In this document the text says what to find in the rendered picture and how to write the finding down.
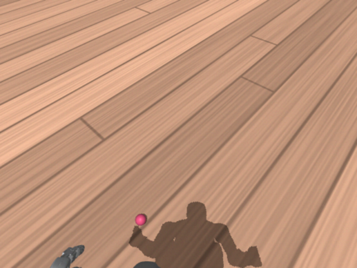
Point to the ball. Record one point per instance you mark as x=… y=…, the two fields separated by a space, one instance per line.
x=140 y=219

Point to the left robot hand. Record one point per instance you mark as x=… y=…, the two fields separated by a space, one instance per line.
x=68 y=256

